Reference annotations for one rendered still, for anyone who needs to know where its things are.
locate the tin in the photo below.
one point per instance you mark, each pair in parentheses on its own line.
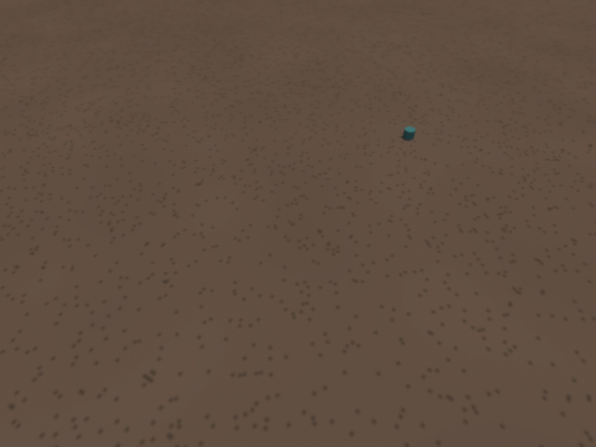
(409,133)

